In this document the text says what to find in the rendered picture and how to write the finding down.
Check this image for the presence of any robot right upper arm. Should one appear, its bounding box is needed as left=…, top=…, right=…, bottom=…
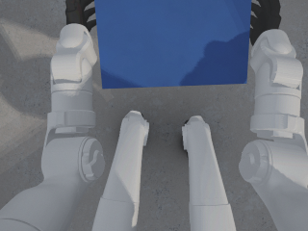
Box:
left=239, top=140, right=308, bottom=231

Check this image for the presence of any robot left upper arm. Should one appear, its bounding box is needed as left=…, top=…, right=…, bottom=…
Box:
left=0, top=136, right=106, bottom=231

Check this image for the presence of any right robot shin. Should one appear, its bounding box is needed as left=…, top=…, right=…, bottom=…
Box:
left=187, top=115, right=212, bottom=137

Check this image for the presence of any carton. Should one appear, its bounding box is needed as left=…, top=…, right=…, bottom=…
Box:
left=94, top=0, right=252, bottom=90

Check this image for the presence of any robot right hand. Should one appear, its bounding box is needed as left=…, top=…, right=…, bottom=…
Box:
left=249, top=0, right=282, bottom=46

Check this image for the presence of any right robot forearm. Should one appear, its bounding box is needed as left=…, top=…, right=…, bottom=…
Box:
left=249, top=29, right=308, bottom=156

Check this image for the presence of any robot right thigh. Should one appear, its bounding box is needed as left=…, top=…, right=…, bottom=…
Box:
left=182, top=120, right=237, bottom=231

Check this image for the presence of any robot left hand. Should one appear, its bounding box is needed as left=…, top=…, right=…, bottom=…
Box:
left=65, top=0, right=97, bottom=32

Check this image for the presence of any left robot forearm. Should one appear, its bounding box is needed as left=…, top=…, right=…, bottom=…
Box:
left=40, top=23, right=97, bottom=171

